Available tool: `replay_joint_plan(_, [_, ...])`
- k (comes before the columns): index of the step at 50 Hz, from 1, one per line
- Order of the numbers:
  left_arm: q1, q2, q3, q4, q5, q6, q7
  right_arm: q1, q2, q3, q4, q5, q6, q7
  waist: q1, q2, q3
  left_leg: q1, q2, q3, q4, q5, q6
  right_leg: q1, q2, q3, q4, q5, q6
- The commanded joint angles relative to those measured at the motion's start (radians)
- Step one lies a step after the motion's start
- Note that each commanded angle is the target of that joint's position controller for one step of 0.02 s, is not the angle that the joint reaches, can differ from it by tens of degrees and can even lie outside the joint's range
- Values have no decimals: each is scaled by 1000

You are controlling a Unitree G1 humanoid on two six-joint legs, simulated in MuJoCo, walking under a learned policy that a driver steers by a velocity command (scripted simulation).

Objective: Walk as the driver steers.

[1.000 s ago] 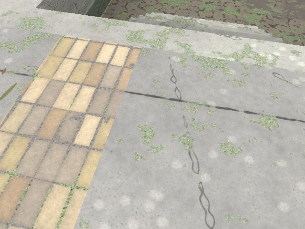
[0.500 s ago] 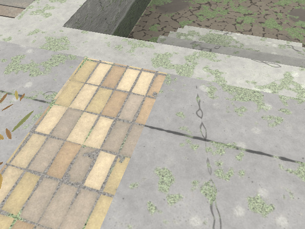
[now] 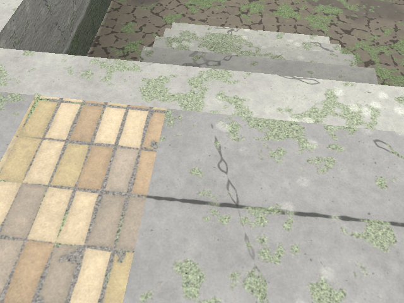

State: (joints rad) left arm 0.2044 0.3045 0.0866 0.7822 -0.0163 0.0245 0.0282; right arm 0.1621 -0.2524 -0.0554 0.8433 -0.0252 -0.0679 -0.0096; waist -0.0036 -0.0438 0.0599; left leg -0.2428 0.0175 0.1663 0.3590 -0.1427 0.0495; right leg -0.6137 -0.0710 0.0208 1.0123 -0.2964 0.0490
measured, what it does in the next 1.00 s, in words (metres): steps on the spot, turning right: right foot, then left foot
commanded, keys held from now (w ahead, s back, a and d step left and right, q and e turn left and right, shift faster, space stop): e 0.38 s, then no key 0.62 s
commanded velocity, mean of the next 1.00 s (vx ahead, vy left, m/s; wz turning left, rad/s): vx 0.03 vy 0.00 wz -0.33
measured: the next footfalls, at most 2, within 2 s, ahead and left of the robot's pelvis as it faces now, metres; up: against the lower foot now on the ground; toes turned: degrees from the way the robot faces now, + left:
right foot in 0.24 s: +0.11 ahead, -0.15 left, +0.00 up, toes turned -13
left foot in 0.68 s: +0.15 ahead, +0.09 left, +0.00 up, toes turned -19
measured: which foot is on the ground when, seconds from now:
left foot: down 0.00-0.24, up 0.26-0.66, down 0.68-1.00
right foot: up 0.00-0.22, down 0.24-1.00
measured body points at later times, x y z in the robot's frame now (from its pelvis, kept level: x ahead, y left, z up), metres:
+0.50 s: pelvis +0.06 -0.05 +0.00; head +0.10 -0.08 +0.44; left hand +0.28 +0.19 -0.08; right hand +0.14 -0.36 -0.12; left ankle +0.11 +0.11 -0.68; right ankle +0.07 -0.14 -0.74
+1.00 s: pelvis +0.08 -0.02 -0.01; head +0.09 -0.02 +0.44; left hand +0.28 +0.20 -0.12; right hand +0.11 -0.30 -0.13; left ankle +0.11 +0.10 -0.74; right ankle +0.07 -0.14 -0.74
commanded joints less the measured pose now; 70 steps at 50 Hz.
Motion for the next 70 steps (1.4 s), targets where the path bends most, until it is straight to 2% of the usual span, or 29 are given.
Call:
replay_joint_plan(1, [53,33,9,-63,4,5,-11,-80,-164,-38,-65,7,3,-23,25,144,-127,47,279,-79,-137,385,177,105,-36,2,-102,115,-3])
replay_joint_plan(4, [-15,40,12,-102,5,12,-30,-71,-189,-46,-54,16,26,-25,0,135,-113,90,297,-55,-122,324,171,127,-28,-31,-205,112,-17])
replay_joint_plan(8, [-61,59,24,-152,3,29,-51,-59,-220,-61,-44,41,53,-16,-9,151,-100,174,340,-67,-37,307,141,142,-6,-68,-315,2,-52])
replay_joint_plan(10, [-30,60,30,-154,3,31,-56,-76,-219,-63,-41,58,61,-16,23,145,-110,181,324,-40,62,315,89,231,26,-102,-468,78,-86])
replay_joint_plan(11, [7,89,43,-146,9,28,-47,-29,-197,-61,-21,57,63,-13,33,101,-131,149,276,-5,166,286,34,337,48,-83,-567,219,-118])
replay_joint_plan(12, [75,198,77,-140,13,23,-26,-6,-160,-52,-27,28,60,-9,39,-80,-177,-14,179,64,412,119,-47,528,-69,106,-606,623,-183])
replay_joint_plan(13, [81,294,89,-159,32,16,-15,-50,-111,-32,-86,-10,54,-6,19,-306,-195,-362,5,40,701,-507,-138,691,-302,463,-598,926,-398])
replay_joint_plan(14, [107,228,69,-160,38,-8,-28,-104,-142,-40,-86,1,53,-3,77,-150,-299,-398,-5,-169,861,-573,-131,689,-321,479,-612,880,-459])
replay_joint_plan(15, [67,208,61,-162,32,-26,-32,-123,-155,-45,-92,32,55,-2,59,-98,-259,-431,11,-202,890,-496,-113,661,-269,381,-622,803,-412])
replay_joint_plan(16, [12,185,57,-164,15,-34,-26,-113,-147,-45,-78,36,56,-10,31,-50,-218,-445,30,-216,852,-409,-101,620,-209,315,-624,684,-347])
replay_joint_plan(17, [-32,155,47,-173,0,-31,-19,-118,-163,-51,-74,24,59,-20,16,-33,-191,-446,40,-225,804,-347,-100,580,-184,294,-635,612,-309])
replay_joint_plan(18, [-58,146,40,-181,1,-26,-12,-113,-169,-55,-73,19,62,-24,-3,-47,-188,-392,33,-223,787,-304,-103,522,-163,273,-645,605,-298])
replay_joint_plan(20, [-68,147,38,-191,15,-22,-5,-77,-151,-52,-63,24,65,-24,-20,-60,-209,-340,9,-216,732,-251,-111,499,-144,253,-654,602,-298])
replay_joint_plan(24, [-58,144,32,-181,17,-20,5,-86,-119,-36,-57,28,73,-24,4,-81,-206,-254,9,-214,542,-212,-128,471,-132,243,-658,484,-291])
replay_joint_plan(28, [-69,140,22,-166,29,-13,-3,-88,-133,-35,-55,33,75,-15,25,-109,-164,-151,9,-200,419,-214,-120,396,-127,273,-669,316,-287])
replay_joint_plan(30, [-73,129,13,-155,28,-11,-8,-81,-134,-34,-55,34,70,-9,26,-110,-146,-115,6,-193,339,-217,-107,392,-126,297,-655,280,-278])
replay_joint_plan(32, [-97,105,-2,-146,19,-7,-9,-35,-114,-29,-37,29,59,2,-12,-92,-137,-6,-7,-166,132,-89,-82,366,-97,288,-613,263,-241])
replay_joint_plan(33, [-71,87,-10,-133,18,-9,-8,-18,-118,-26,-31,18,54,7,-18,-67,-136,70,9,-185,30,29,-61,339,-66,277,-596,225,-199])
replay_joint_plan(34, [-42,61,-19,-128,30,-15,-8,6,-173,-33,-33,-1,50,5,2,30,-152,141,126,-302,3,159,-21,291,-4,223,-510,128,-139])
replay_joint_plan(35, [11,38,-21,-127,37,-23,-14,-41,-220,-37,-36,-3,52,1,79,195,-132,104,233,-401,8,247,71,249,112,104,-452,-48,-86])
replay_joint_plan(36, [-30,59,-18,-133,44,-24,-12,-81,-166,-24,-39,-2,49,3,62,249,-124,-13,270,-453,-36,107,132,327,89,77,-465,-75,-57])
replay_joint_plan(37, [-60,83,-11,-127,41,-23,-11,-119,-132,-13,-49,0,43,6,55,219,-100,-32,212,-409,-39,5,99,371,76,79,-490,-1,-54])
replay_joint_plan(38, [-92,76,-10,-123,41,-17,-8,-105,-138,-15,-41,2,38,6,36,205,-99,-30,162,-365,-28,-54,52,389,80,79,-506,66,-57])
replay_joint_plan(40, [-91,67,-11,-119,42,-2,-7,-76,-142,-9,-24,6,25,5,26,194,-84,-54,130,-327,-25,-119,12,429,61,101,-532,139,-66])
replay_joint_plan(41, [-78,70,-10,-108,37,-1,-9,-60,-140,-6,-19,8,25,3,20,155,-73,-58,105,-297,-20,-139,-4,428,60,107,-536,145,-75])
replay_joint_plan(44, [-72,59,-10,-83,34,-12,-10,-34,-132,-1,-6,15,28,-5,3,90,-62,-24,76,-260,20,-131,-15,402,57,114,-553,168,-80])
replay_joint_plan(49, [-54,50,-10,-43,30,-25,-9,-19,-120,6,12,16,38,-10,-10,29,-75,10,54,-233,55,-83,-14,402,50,124,-562,218,-76])
replay_joint_plan(58, [-33,54,-11,34,25,-28,2,-16,-110,14,65,18,42,-5,-6,32,-70,17,33,-214,53,-49,-22,431,45,125,-566,252,-76])
replay_joint_plan(70, [-40,45,-18,141,21,-23,9,19,-108,23,137,19,41,-11,-4,45,-51,15,22,-207,27,-49,-24,452,54,105,-578,252,-71])
Keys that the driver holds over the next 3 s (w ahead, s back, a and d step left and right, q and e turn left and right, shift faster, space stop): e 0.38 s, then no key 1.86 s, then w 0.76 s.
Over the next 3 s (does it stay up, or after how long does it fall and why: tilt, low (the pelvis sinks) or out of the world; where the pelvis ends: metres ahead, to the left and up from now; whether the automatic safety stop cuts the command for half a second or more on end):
stays up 0.34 -0.13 -0.02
